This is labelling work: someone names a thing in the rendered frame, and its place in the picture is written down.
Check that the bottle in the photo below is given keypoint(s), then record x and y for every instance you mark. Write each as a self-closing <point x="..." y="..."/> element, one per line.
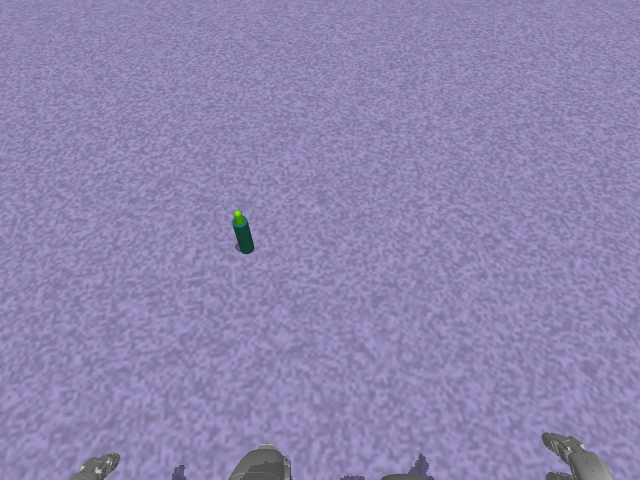
<point x="243" y="234"/>

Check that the left robot hand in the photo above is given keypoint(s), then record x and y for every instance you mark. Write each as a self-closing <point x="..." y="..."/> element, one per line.
<point x="97" y="468"/>

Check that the right robot hand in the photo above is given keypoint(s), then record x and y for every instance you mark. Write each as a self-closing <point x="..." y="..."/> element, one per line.
<point x="584" y="465"/>

